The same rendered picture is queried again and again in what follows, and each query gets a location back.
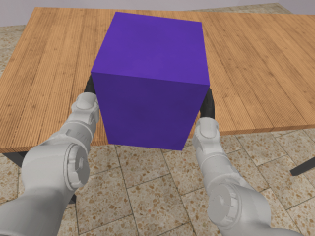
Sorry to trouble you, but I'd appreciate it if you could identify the carton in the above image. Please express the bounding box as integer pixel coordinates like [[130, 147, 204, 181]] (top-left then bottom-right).
[[91, 12, 210, 151]]

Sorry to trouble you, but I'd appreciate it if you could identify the robot right upper arm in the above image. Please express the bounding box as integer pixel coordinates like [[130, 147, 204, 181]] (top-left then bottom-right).
[[207, 182, 304, 236]]

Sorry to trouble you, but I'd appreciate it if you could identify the table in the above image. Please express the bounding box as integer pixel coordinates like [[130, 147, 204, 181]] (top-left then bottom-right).
[[0, 7, 315, 205]]

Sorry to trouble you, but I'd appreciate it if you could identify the left robot hand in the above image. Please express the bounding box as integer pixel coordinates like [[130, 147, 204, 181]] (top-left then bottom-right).
[[84, 75, 96, 94]]

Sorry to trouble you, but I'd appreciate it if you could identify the right robot hand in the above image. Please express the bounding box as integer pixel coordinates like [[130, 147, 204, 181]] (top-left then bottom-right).
[[200, 88, 215, 119]]

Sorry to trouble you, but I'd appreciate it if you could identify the robot left upper arm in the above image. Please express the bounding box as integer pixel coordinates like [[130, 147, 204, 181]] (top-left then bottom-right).
[[0, 143, 90, 236]]

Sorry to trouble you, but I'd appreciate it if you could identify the left robot forearm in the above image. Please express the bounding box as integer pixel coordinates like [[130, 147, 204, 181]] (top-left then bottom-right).
[[21, 92, 100, 187]]

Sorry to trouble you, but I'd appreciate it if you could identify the right robot forearm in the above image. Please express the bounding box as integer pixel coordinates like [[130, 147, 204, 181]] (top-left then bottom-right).
[[192, 117, 256, 196]]

